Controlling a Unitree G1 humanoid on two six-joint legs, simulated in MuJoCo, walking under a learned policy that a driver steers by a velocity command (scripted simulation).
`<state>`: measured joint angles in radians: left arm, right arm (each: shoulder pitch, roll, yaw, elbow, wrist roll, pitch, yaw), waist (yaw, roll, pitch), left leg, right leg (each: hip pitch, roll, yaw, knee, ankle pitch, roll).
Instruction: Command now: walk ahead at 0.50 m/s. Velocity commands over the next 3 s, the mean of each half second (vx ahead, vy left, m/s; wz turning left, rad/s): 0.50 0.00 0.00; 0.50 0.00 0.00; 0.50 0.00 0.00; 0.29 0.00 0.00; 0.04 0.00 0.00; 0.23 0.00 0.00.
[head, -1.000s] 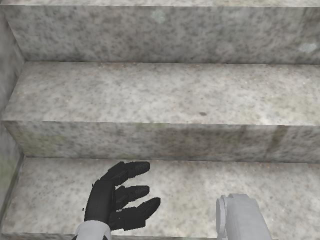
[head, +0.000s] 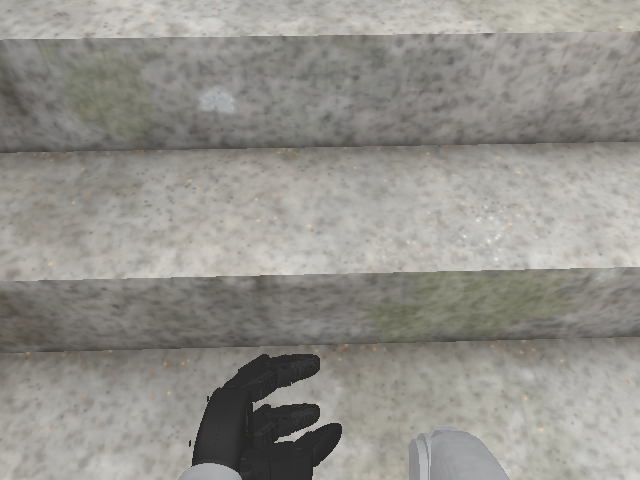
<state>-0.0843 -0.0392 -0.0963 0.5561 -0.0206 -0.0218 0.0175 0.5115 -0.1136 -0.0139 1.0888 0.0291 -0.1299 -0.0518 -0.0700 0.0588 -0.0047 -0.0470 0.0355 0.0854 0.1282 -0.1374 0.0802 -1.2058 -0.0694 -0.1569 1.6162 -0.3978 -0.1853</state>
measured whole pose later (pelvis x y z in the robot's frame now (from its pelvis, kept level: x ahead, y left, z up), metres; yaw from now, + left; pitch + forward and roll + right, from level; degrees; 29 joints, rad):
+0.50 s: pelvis +0.26 +0.00 +0.21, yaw +2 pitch +7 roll +3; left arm 0.50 0.12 0.04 1.05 -0.03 -0.14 0.03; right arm -0.09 -0.03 0.07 0.55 0.01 -0.02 -0.02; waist 0.07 -0.02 -0.01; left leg -1.08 0.01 0.20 1.39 -0.43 0.17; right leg -0.03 -0.07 -0.12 0.13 -0.08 -0.07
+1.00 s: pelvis +0.49 +0.00 +0.41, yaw +1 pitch +5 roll -4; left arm -0.04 -0.02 -0.08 0.64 -0.02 -0.01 0.02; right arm 0.52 -0.08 -0.02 1.07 0.04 -0.14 -0.05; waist -0.06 0.03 -0.02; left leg -0.05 0.05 0.10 0.16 -0.09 0.10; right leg -1.02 0.00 -0.20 1.41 -0.49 -0.18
